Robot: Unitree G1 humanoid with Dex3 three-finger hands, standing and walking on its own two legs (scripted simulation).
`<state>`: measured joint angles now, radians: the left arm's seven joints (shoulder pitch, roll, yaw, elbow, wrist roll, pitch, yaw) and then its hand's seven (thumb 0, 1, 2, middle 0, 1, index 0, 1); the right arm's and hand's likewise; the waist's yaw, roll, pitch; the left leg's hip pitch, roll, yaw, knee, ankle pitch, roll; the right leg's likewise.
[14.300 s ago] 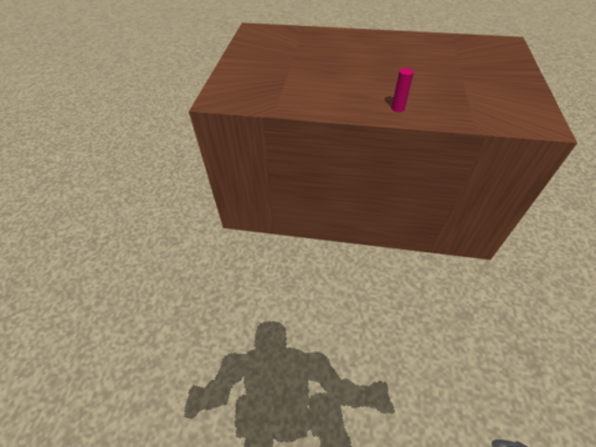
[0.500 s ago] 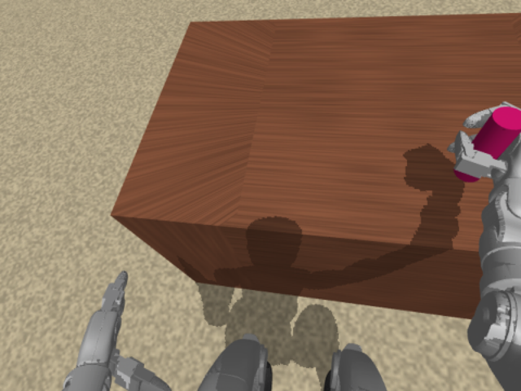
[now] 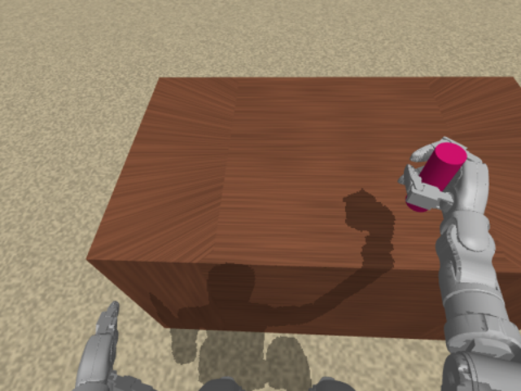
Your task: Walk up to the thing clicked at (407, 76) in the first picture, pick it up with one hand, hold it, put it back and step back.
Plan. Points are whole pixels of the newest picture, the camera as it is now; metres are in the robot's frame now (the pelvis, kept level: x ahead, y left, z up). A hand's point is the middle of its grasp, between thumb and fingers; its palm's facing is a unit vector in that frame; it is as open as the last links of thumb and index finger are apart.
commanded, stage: lift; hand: right
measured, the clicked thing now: (432, 180) +0.40 -0.22 +0.09
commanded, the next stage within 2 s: hold in 0.70 s
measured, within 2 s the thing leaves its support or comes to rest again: neither
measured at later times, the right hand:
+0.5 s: hand (416, 197) +0.34 -0.17 +0.12, palm faces +0.21 +0.98 +0.01, open 5.0 cm
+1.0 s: hand (419, 198) +0.32 -0.16 +0.15, palm faces +0.22 +0.98 +0.00, open 5.0 cm
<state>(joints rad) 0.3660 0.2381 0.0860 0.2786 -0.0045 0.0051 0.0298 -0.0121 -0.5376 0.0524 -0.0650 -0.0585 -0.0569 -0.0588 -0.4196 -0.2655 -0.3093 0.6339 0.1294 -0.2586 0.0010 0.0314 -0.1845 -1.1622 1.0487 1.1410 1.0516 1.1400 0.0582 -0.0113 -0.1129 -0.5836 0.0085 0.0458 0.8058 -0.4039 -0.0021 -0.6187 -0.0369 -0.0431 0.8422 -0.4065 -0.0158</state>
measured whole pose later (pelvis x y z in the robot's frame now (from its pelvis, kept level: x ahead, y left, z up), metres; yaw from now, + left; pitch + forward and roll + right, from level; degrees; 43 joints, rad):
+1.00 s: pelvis -0.01 +0.02 +0.03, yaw -1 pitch +0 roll +0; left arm 0.26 0.22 0.10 0.52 -0.02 -0.04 0.10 -0.01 -0.52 0.04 -0.06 -0.06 -0.06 -0.05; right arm -0.12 -0.17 -0.19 0.17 0.17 -0.05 -0.04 0.03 -0.19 -1.15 1.04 1.15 1.04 1.15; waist 0.01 -0.03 -0.02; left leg -0.27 0.01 0.05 0.56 -0.30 0.02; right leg -0.28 -0.02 -0.04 0.54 -0.26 0.01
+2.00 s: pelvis +0.00 +0.02 +0.04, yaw -1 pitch -1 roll +0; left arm 0.21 0.22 0.11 0.65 -0.03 -0.06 0.08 -0.01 -0.54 0.06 -0.06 -0.06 -0.05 -0.06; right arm -0.09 -0.16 -0.18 0.08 0.17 0.06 -0.04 0.03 -0.19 -1.15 1.03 1.15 1.04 1.16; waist 0.00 -0.03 -0.01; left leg -0.17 0.01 0.05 0.45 -0.26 0.02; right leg -0.18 -0.02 -0.04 0.44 -0.23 0.01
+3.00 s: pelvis +0.00 +0.02 +0.04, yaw -1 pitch -1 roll +0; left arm 0.19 0.22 0.12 0.67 -0.02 -0.05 0.09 -0.01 -0.54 0.05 -0.06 -0.05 -0.05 -0.06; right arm -0.10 -0.17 -0.18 0.11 0.17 0.02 -0.05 0.03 -0.20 -1.14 1.03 1.15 1.03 1.17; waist 0.01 -0.03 0.00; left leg -0.17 0.01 0.05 0.44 -0.25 0.02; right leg -0.18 -0.02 -0.04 0.42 -0.22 0.01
